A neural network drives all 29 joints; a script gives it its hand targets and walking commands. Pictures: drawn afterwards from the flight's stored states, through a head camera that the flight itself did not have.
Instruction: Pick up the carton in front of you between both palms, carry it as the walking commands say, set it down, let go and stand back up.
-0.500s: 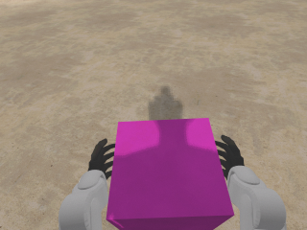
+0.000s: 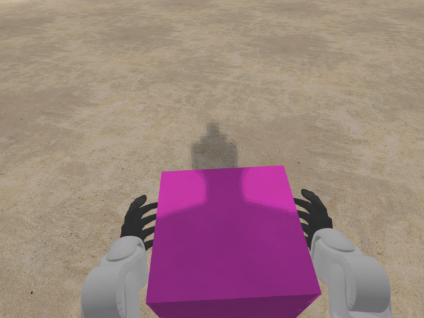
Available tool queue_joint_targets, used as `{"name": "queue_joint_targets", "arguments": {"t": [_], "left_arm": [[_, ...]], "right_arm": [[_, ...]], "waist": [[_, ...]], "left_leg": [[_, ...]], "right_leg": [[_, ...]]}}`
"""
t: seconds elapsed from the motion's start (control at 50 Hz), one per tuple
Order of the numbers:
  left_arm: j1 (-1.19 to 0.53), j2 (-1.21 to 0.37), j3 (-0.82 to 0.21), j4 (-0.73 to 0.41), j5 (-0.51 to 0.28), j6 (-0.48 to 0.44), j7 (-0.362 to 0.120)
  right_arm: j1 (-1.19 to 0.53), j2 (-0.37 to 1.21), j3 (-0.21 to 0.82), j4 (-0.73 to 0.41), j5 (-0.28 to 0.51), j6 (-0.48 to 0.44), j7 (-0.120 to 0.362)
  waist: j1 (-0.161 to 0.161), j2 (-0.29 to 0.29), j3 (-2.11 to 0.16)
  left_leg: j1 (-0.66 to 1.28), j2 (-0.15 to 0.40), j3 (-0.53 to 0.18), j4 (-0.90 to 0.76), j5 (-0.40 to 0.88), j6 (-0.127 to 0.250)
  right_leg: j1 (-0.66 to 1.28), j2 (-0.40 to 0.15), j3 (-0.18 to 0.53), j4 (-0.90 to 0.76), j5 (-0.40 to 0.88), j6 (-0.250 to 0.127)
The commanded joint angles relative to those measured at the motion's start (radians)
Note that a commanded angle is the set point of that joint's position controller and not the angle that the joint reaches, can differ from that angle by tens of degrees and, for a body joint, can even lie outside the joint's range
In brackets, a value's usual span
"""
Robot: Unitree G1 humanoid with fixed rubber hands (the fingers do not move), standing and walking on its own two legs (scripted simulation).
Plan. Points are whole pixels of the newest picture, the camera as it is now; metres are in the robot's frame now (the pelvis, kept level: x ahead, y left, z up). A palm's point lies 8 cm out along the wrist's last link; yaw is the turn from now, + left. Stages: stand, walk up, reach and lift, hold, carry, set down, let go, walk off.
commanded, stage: carry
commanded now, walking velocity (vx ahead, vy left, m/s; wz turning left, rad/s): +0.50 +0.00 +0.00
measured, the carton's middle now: (226, 254) +0.24 +0.00 +0.04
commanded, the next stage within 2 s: none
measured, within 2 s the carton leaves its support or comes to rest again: neither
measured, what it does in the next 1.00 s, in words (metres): walks ahead: right foot, then left foot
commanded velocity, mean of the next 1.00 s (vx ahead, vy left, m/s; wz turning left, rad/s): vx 0.50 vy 0.00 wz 0.00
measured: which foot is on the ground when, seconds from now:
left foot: down 0.00-0.14, up 0.16-0.60, down 0.62-1.00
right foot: up 0.00-0.08, down 0.10-0.64, up 0.66-1.00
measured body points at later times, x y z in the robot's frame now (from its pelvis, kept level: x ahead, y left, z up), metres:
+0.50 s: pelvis +0.33 -0.03 +0.00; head +0.31 -0.04 +0.45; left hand +0.56 +0.13 +0.10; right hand +0.57 -0.18 +0.09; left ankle +0.46 +0.12 -0.70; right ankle +0.22 -0.12 -0.75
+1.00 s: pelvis +0.65 +0.01 +0.00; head +0.64 +0.03 +0.45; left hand +0.90 +0.17 +0.10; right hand +0.90 -0.14 +0.10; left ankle +0.55 +0.09 -0.75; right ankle +0.78 -0.14 -0.69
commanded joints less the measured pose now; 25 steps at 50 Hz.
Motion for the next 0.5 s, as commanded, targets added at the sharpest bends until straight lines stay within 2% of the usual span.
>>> {"name": "queue_joint_targets", "arguments": {"t": [0.0,0.02,0.04,0.06,0.08,0.1,0.12,0.14,0.16,0.18,0.2,0.22,0.24,0.28,0.32,0.4,0.48], "left_arm": [[-0.363,-0.725,-0.614,-0.037,-0.249,0.004,-0.105],[-0.363,-0.726,-0.614,-0.038,-0.252,0.004,-0.108],[-0.363,-0.728,-0.613,-0.041,-0.256,0.002,-0.11],[-0.35,-0.734,-0.611,-0.036,-0.257,-0.001,-0.113],[-0.331,-0.735,-0.605,-0.022,-0.257,-0.005,-0.115],[-0.307,-0.734,-0.598,-0.015,-0.252,-0.01,-0.118],[-0.33,-0.739,-0.596,-0.008,-0.253,-0.019,-0.123],[-0.311,-0.783,-0.604,-0.01,-0.269,-0.027,-0.132],[-0.331,-0.817,-0.616,-0.044,-0.28,-0.037,-0.142],[-0.343,-0.857,-0.631,-0.046,-0.284,-0.048,-0.152],[-0.351,-0.882,-0.64,-0.048,-0.283,-0.06,-0.158],[-0.35,-0.893,-0.646,-0.047,-0.283,-0.071,-0.164],[-0.341,-0.893,-0.65,-0.046,-0.283,-0.078,-0.168],[-0.305,-0.865,-0.652,-0.052,-0.276,-0.084,-0.173],[-0.299,-0.824,-0.647,-0.059,-0.273,-0.084,-0.174],[-0.293,-0.738,-0.631,-0.098,-0.276,-0.066,-0.154],[-0.277,-0.646,-0.596,-0.101,-0.255,-0.031,-0.118]], "right_arm": [[-0.33,0.702,0.571,-0.041,0.229,0.006,0.123],[-0.332,0.707,0.574,-0.043,0.228,0.005,0.122],[-0.341,0.713,0.582,-0.052,0.23,0.003,0.121],[-0.35,0.719,0.591,-0.06,0.233,0.001,0.121],[-0.34,0.721,0.601,-0.067,0.233,0.0,0.12],[-0.343,0.713,0.607,-0.079,0.234,-0.001,0.119],[-0.35,0.73,0.62,-0.114,0.235,-0.001,0.121],[-0.375,0.749,0.639,-0.118,0.252,-0.007,0.128],[-0.377,0.804,0.656,-0.109,0.258,-0.019,0.137],[-0.374,0.843,0.665,-0.102,0.256,-0.031,0.146],[-0.366,0.871,0.673,-0.088,0.254,-0.044,0.152],[-0.352,0.886,0.674,-0.076,0.245,-0.055,0.154],[-0.333,0.889,0.672,-0.067,0.234,-0.065,0.153],[-0.292,0.872,0.665,-0.063,0.211,-0.074,0.147],[-0.29,0.846,0.663,-0.073,0.199,-0.075,0.138],[-0.301,0.775,0.655,-0.119,0.213,-0.054,0.119],[-0.301,0.678,0.628,-0.136,0.224,-0.014,0.097]], "waist": [[-0.005,0.164,0.059],[-0.005,0.169,0.058],[0.0,0.172,0.036],[0.014,0.157,-0.009],[0.026,0.106,-0.08],[0.047,-0.013,-0.154],[0.044,-0.287,-0.252],[0.03,-0.29,-0.219],[0.03,-0.213,-0.214],[0.028,-0.11,-0.216],[0.024,-0.05,-0.197],[0.019,-0.061,-0.189],[0.019,-0.089,-0.185],[0.02,-0.121,-0.149],[0.019,-0.131,-0.102],[0.022,-0.123,-0.013],[0.028,-0.135,0.065]], "left_leg": [[0.036,0.226,-0.078,-0.039,0.373,0.092],[0.046,0.228,-0.067,-0.012,0.423,0.083],[0.049,0.225,-0.048,0.049,0.529,0.072],[0.026,0.202,-0.002,0.171,0.625,0.053],[-0.053,0.157,0.043,0.357,0.648,0.024],[-0.232,0.118,0.04,0.589,0.431,-0.012],[-0.546,-0.011,-0.003,0.925,0.085,-0.058],[-0.645,-0.023,-0.139,1.069,-0.182,-0.038],[-0.672,0.039,-0.193,1.133,-0.169,-0.006],[-0.67,0.079,-0.201,1.113,-0.117,0.006],[-0.65,0.107,-0.201,1.039,-0.057,0.008],[-0.615,0.116,-0.191,0.97,-0.01,0.004],[-0.594,0.108,-0.166,0.924,0.021,-0.001],[-0.606,0.103,-0.133,0.831,0.06,-0.016],[-0.649,0.103,-0.105,0.731,0.104,-0.032],[-0.672,0.094,-0.056,0.517,0.2,-0.042],[-0.633,0.069,-0.013,0.372,0.245,-0.022]], "right_leg": [[-0.007,0.026,-0.043,-0.08,0.024,-0.019],[0.032,0.031,-0.053,-0.1,0.02,-0.029],[0.104,0.051,-0.074,-0.117,-0.002,-0.041],[0.242,0.096,-0.123,-0.156,-0.021,-0.046],[0.446,0.133,-0.143,-0.165,-0.075,-0.047],[0.644,-0.022,0.078,-0.223,-0.203,-0.07],[0.881,-0.302,0.57,-0.328,-0.317,-0.214],[0.832,-0.321,0.659,-0.398,-0.092,-0.234],[0.799,-0.298,0.517,-0.355,0.037,-0.219],[0.744,-0.268,0.414,-0.33,0.115,-0.194],[0.678,-0.24,0.326,-0.344,0.121,-0.161],[0.63,-0.218,0.259,-0.371,0.072,-0.129],[0.608,-0.201,0.215,-0.393,0.044,-0.117],[0.586,-0.181,0.165,-0.438,-0.02,-0.123],[0.59,-0.173,0.13,-0.473,-0.032,-0.137],[0.606,-0.145,0.061,-0.487,0.017,-0.138],[0.624,-0.139,0.016,-0.473,0.119,-0.13]]}}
